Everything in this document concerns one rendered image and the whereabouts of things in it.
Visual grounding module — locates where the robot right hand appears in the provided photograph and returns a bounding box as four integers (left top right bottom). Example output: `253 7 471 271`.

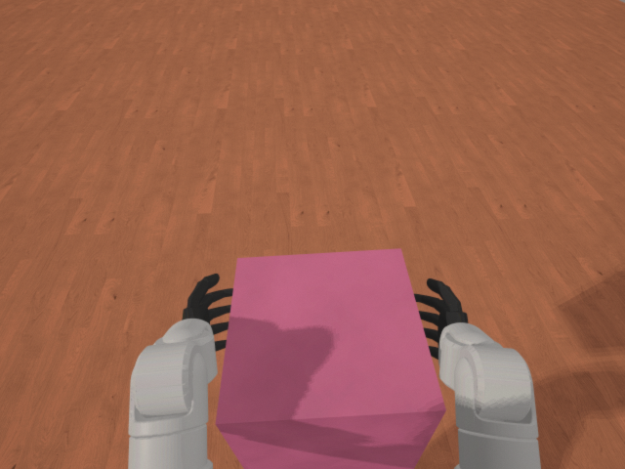
414 278 468 359

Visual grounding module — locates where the robot right forearm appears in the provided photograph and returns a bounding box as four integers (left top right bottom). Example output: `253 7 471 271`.
438 322 541 469

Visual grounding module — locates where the robot left forearm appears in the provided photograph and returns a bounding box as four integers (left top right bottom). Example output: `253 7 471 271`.
128 319 218 469

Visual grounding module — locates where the carton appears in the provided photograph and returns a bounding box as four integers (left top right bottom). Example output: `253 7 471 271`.
216 248 446 469

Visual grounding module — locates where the robot left hand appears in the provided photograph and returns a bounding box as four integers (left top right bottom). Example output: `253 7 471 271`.
182 274 233 351

